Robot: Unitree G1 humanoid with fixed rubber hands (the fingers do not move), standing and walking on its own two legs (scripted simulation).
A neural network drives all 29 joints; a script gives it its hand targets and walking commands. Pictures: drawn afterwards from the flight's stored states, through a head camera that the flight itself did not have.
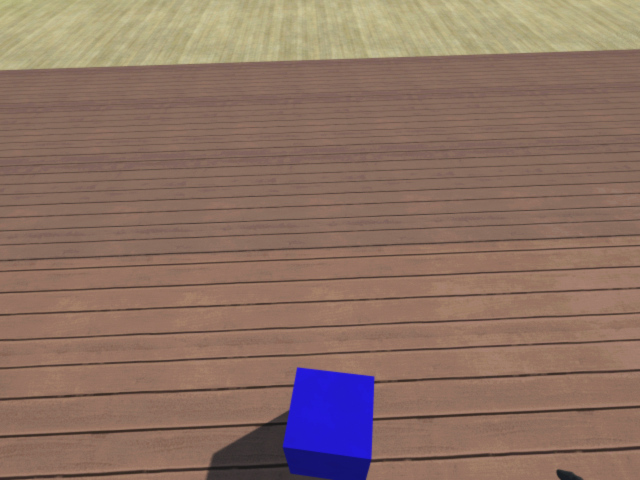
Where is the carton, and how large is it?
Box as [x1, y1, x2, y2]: [283, 367, 373, 479]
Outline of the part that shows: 297,367 283,443 283,449 290,472 331,479 365,479 371,456 373,376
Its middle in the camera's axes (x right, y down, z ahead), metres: +0.03 +0.52 +1.07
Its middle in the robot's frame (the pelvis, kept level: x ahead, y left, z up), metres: +0.41 +0.00 -0.66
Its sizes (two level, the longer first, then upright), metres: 0.210 0.200 0.250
